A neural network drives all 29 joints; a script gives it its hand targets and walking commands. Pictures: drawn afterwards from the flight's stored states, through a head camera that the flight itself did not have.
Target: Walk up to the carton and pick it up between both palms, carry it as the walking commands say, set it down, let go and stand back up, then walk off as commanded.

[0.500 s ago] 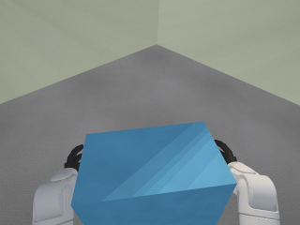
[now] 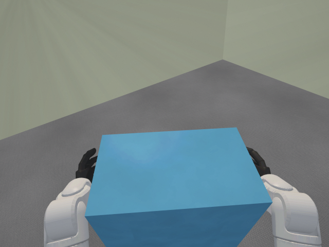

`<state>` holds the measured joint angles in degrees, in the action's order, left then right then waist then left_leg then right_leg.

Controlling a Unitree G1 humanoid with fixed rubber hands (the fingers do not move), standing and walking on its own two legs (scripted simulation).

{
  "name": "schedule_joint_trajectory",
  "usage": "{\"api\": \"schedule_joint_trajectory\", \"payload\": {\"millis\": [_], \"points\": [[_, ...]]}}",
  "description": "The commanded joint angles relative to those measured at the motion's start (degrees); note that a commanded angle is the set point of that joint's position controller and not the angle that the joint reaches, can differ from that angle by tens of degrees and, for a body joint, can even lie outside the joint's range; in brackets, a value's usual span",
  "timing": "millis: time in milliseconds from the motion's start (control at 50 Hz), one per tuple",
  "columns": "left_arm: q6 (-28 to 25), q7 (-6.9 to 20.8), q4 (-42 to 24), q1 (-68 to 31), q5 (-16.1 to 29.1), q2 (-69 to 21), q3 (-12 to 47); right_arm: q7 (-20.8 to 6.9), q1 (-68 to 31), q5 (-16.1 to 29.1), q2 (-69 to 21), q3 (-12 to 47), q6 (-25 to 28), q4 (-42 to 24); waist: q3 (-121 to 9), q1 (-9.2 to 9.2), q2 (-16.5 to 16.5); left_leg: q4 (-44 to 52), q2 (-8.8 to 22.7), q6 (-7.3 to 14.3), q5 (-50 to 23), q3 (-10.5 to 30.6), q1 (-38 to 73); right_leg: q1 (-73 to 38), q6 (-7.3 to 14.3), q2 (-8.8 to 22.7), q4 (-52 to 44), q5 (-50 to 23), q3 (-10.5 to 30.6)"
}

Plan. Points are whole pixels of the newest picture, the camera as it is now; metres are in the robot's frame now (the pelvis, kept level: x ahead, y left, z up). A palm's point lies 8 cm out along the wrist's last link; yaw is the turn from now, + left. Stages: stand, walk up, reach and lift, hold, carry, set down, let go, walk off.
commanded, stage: carry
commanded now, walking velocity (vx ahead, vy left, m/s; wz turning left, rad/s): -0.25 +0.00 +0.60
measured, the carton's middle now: (172, 200) +0.24 -0.02 +0.05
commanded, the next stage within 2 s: none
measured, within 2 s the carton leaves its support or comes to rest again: neither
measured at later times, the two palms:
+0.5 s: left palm out of the picture -0.05 +0.31 +0.05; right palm out of the picture +0.09 -0.05 +0.06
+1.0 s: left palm out of the picture -0.31 +0.24 +0.07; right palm out of the picture -0.12 -0.09 +0.07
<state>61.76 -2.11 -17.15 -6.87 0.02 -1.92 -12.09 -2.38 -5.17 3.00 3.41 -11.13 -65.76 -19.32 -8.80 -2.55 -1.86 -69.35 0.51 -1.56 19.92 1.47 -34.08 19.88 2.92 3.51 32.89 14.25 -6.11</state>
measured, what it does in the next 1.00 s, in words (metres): walks backwards, turning left: left foot, then right foot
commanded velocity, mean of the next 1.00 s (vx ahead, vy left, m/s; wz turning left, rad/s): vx -0.14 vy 0.00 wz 0.34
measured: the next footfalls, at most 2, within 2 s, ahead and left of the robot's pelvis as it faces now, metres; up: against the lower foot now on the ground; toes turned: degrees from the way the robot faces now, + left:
left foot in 0.22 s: -0.13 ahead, +0.16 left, +0.00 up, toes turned +13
right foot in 0.62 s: -0.24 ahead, -0.08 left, +0.00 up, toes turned +23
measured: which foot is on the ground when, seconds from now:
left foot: up 0.00-0.20, down 0.22-0.64, up 0.66-0.96, down 0.98-1.00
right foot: down 0.00-0.24, up 0.26-0.60, down 0.62-1.00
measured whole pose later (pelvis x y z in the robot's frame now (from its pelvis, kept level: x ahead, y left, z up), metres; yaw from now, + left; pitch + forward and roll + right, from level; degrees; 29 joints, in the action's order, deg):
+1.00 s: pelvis -0.43 -0.05 -0.01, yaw +31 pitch +4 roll +2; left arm 64.1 -1.0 -11.2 -5.5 -2.0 0.4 -10.7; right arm -2.1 -7.0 1.8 4.0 -8.7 -69.1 -11.3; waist -12.0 -1.3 0.9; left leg -31.2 -0.6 -0.5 22.3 -2.0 -13.3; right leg 30.6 0.9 5.7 33.4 7.3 -6.1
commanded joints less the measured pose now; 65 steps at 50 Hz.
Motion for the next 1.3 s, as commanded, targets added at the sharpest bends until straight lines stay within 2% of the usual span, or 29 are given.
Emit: {"api": "schedule_joint_trajectory", "payload": {"millis": [0,100,140,160,180,200,220,240,260,300,420,520,560,580,600,620,640,660,700,820,860,900,960,1000,1040,1080,1120,1200,1280], "points": [[4.4,14.5,2.4,-15.9,11.7,-40.3,37.0,-10.0,-28.9,13.9,-44.5,44.5,-1.4,-1.0,-3.9,3.13,19.2,14.2,-0.2,-1.0,5.4,-6.4,-1.3,-8.1,6.9,16.3,-9.0,-11.1,10.1],[2.9,14.3,-9.0,-29.4,17.1,-45.1,40.1,-9.2,-37.4,18.0,-52.0,45.5,0.3,-8.8,-7.8,3.04,21.0,31.6,-1.6,0.9,7.4,-8.9,8.9,-6.3,3.4,17.2,-10.4,-4.4,7.5],[2.6,14.2,-11.1,-29.2,17.7,-46.4,41.1,-8.6,-37.8,18.1,-52.8,45.0,1.5,-11.2,-13.4,2.33,11.9,42.9,-0.6,1.8,0.2,-5.8,16.9,-3.0,-1.2,14.0,-5.0,8.0,1.1],[2.1,14.1,-13.3,-30.5,18.1,-46.9,41.8,-8.3,-36.0,17.4,-53.6,44.4,2.2,-11.8,-12.4,1.49,1.1,47.6,4.6,4.0,-4.2,2.4,21.6,5.5,-3.5,11.8,2.2,9.0,-1.6],[2.3,14.1,-13.7,-28.7,18.3,-46.8,42.5,-7.9,-31.2,16.6,-53.3,43.3,2.4,-11.0,-12.7,1.45,-13.4,50.3,18.1,8.3,-14.8,22.8,26.3,18.8,-6.1,6.0,14.4,17.1,-3.1],[1.8,14.4,-15.4,-27.9,18.3,-47.3,43.5,-7.7,-29.1,15.0,-52.6,43.3,3.1,-14.4,-11.7,1.69,-14.7,49.0,23.0,11.9,-26.8,28.8,25.7,26.4,-7.7,0.9,25.9,21.3,1.4],[2.0,14.7,-15.9,-29.3,19.7,-47.6,45.1,-7.6,-25.9,14.6,-53.7,43.0,3.0,-12.3,-11.4,1.12,-9.0,48.0,23.1,14.8,-29.7,23.3,23.1,24.8,-6.0,1.2,33.2,19.7,6.0],[1.6,14.9,-18.3,-32.3,21.4,-48.5,47.3,-7.4,-26.1,13.5,-52.9,42.3,3.9,-13.1,-13.1,1.44,-10.9,43.6,18.7,13.8,-39.0,19.9,23.4,24.0,-5.3,1.6,35.6,15.7,7.7],[0.8,15.2,-16.9,-31.1,22.4,-50.7,49.0,-7.0,-26.6,13.3,-52.5,42.8,4.3,-15.7,-16.0,1.7,-6.6,39.3,14.5,11.5,-47.2,15.5,28.4,24.7,-5.4,0.6,36.5,12.1,7.3],[0.0,14.8,-16.9,-28.3,22.5,-50.9,49.5,-6.5,-27.9,13.0,-48.3,43.1,5.0,-21.2,-19.4,2.33,-9.3,35.2,12.0,10.2,-61.5,10.7,34.0,25.0,-6.3,-1.1,38.0,8.8,5.3],[-0.5,13.6,-14.7,-16.6,19.8,-45.4,49.7,-6.6,-13.3,9.6,-43.5,41.6,5.1,-16.4,-21.0,2.28,-9.8,38.8,12.3,9.7,-61.1,17.8,38.8,19.7,-7.7,-3.7,26.9,13.7,6.2],[0.5,13.4,-12.9,-15.6,17.5,-43.6,49.1,-7.3,-15.4,9.8,-43.9,42.8,3.8,-13.0,-16.8,2.0,-12.8,47.7,10.8,8.2,-33.5,23.4,26.4,3.2,-5.6,-6.7,5.2,17.9,5.5],[0.8,13.7,-10.1,-13.6,15.5,-43.3,47.6,-7.7,-20.2,10.5,-43.5,44.0,3.6,-14.3,-13.4,3.35,-11.9,54.1,6.0,1.8,-12.5,19.8,12.4,-11.8,-4.0,-7.2,-10.7,12.4,2.7],[0.8,14.0,-10.3,-14.7,15.5,-43.3,46.8,-7.7,-23.5,11.3,-43.9,45.3,3.5,-16.0,-12.1,4.01,-5.3,51.6,0.4,-2.4,-1.3,13.1,5.2,-19.7,-2.3,-3.1,-16.7,12.0,6.1],[1.1,14.1,-9.9,-14.3,15.5,-43.8,46.6,-7.9,-25.6,12.7,-43.9,46.4,2.9,-17.2,-13.0,4.28,14.1,28.1,-7.2,-2.0,4.8,3.2,4.6,-13.2,3.8,9.9,-17.8,14.9,19.8],[0.7,14.3,-9.7,-15.6,16.6,-43.9,46.5,-7.8,-27.1,13.0,-43.0,46.1,3.0,-18.0,-10.4,4.62,19.0,6.5,-8.3,-3.2,9.8,-2.1,1.6,-1.8,12.1,25.1,-19.4,8.1,27.7],[-0.2,14.2,-7.9,-16.3,16.4,-42.0,45.5,-8.0,-37.9,16.7,-45.4,48.5,3.5,-23.1,-5.3,4.15,22.5,-5.2,0.2,-1.9,5.2,4.1,3.0,9.4,14.0,27.4,-20.4,4.5,26.4],[-0.2,14.3,-7.4,-18.8,15.4,-42.8,44.0,-8.4,-38.1,15.7,-45.0,47.5,3.2,-19.7,-0.5,3.16,16.2,-5.0,-0.3,-1.3,3.4,3.0,7.5,16.6,9.4,18.5,-20.4,8.8,16.7],[0.7,14.4,-11.1,-25.6,16.4,-44.3,44.3,-8.7,-36.5,16.0,-46.2,48.2,3.4,-16.5,1.0,2.17,8.1,-2.3,-2.4,0.2,0.5,0.1,7.6,14.0,4.0,11.8,-18.5,9.9,8.5],[4.7,14.2,-0.3,-16.6,12.3,-38.1,40.1,-8.1,-26.9,13.3,-43.9,43.8,-0.7,-3.4,-0.6,3.25,14.4,23.8,-3.3,-0.9,7.6,-6.8,8.5,2.0,5.6,12.2,-18.3,17.2,15.8],[5.6,14.4,1.5,-16.4,12.5,-38.7,38.9,-8.4,-26.2,13.4,-45.7,43.1,-1.6,-0.6,-4.8,2.88,16.8,35.1,-4.9,-0.2,5.7,-9.8,14.8,1.6,3.8,11.0,-18.1,21.3,13.3],[5.2,14.6,-0.4,-22.0,14.0,-40.6,40.6,-9.1,-30.2,14.3,-49.0,42.8,-0.8,-1.0,-5.7,2.71,8.0,47.3,-1.5,1.2,4.2,-4.7,18.3,1.1,0.7,8.1,-10.8,15.7,9.6],[3.9,14.9,-8.4,-32.9,18.8,-45.4,44.2,-8.8,-33.1,15.3,-52.4,41.6,0.9,-7.1,-7.1,2.17,-8.7,52.9,15.7,6.1,-0.4,16.4,23.4,15.5,-4.7,1.7,6.7,8.1,3.5],[3.1,14.9,-13.4,-37.6,21.1,-48.6,46.4,-8.6,-34.8,16.0,-54.4,41.5,2.3,-9.7,-7.2,2.21,-8.7,51.9,17.9,8.2,-13.5,10.8,17.6,10.3,-4.5,2.4,12.3,2.6,4.9],[2.4,15.7,-13.7,-37.5,23.0,-51.4,48.3,-7.6,-37.8,16.2,-55.3,41.6,3.3,-14.3,-8.3,2.32,-8.2,49.8,11.1,6.4,-20.6,7.7,17.1,7.4,-3.4,0.8,12.7,-0.5,4.4],[2.3,15.7,-13.7,-37.1,23.8,-52.3,49.0,-6.7,-37.3,15.8,-53.6,42.0,3.6,-16.8,-9.4,2.64,-12.0,48.4,12.0,7.7,-25.5,5.3,20.1,8.4,-3.6,0.2,13.7,1.6,4.8],[2.2,16.0,-10.4,-29.8,22.5,-51.5,47.8,-6.1,-34.4,14.1,-51.2,42.4,3.4,-17.5,-12.4,3.22,-7.1,44.9,11.1,9.6,-24.0,5.2,22.8,5.0,-3.0,-0.5,3.3,0.4,4.3],[2.2,15.9,-6.2,-20.8,19.4,-46.3,45.9,-6.1,-22.0,11.0,-48.0,42.8,3.0,-11.0,-18.3,2.41,-0.5,39.7,5.4,4.2,-26.4,2.7,21.3,-10.0,-1.9,4.4,-1.0,-29.0,8.9],[2.3,15.8,-3.1,-18.5,16.5,-45.6,44.4,-7.1,-24.0,11.6,-49.3,44.1,1.5,-9.1,-13.2,2.66,6.7,44.0,6.6,3.9,-21.5,4.4,21.8,-3.3,-2.4,2.8,-1.2,-13.7,7.5]]}}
